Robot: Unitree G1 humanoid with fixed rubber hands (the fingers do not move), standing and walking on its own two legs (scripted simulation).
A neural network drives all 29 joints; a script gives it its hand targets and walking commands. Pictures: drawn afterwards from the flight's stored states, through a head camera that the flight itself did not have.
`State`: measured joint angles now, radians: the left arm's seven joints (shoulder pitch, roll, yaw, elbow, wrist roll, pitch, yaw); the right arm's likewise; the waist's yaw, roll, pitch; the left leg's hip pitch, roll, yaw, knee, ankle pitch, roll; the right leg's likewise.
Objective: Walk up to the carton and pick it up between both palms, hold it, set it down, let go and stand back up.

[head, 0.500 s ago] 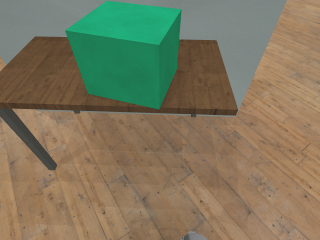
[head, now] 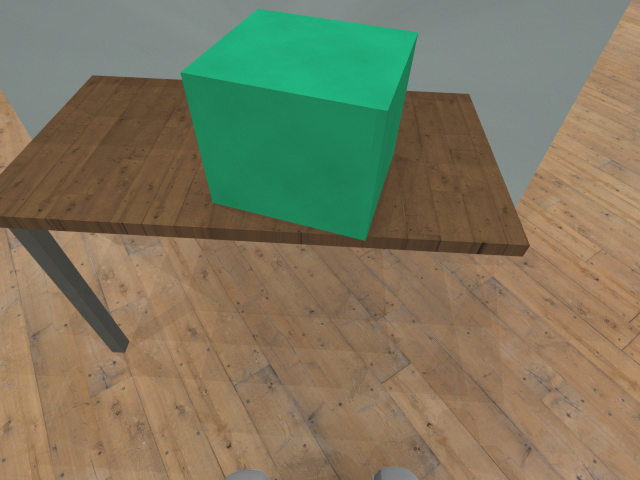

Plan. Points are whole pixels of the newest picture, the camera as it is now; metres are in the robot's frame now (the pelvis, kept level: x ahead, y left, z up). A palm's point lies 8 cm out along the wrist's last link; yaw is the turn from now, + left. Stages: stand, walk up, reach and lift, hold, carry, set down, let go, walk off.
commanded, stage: walk up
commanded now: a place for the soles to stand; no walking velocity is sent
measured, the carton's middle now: (310, 121) +0.72 +0.04 +0.06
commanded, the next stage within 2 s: none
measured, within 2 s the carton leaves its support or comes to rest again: neither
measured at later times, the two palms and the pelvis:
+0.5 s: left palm (110, 449) +0.18 +0.26 -0.07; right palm out of the picture +0.12 -0.37 -0.10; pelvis +0.09 -0.06 +0.01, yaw +0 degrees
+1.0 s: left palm out of the picture +0.13 +0.31 -0.09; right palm (579, 467) +0.18 -0.32 -0.07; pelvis +0.08 -0.01 +0.01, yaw +2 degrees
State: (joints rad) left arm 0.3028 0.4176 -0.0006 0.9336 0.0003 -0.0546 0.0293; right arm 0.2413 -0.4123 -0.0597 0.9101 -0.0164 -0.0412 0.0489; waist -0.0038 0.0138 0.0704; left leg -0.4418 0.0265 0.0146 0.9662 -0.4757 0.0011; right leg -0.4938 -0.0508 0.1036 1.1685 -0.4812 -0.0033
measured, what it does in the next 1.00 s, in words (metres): steps on the spot: right foot, then left foot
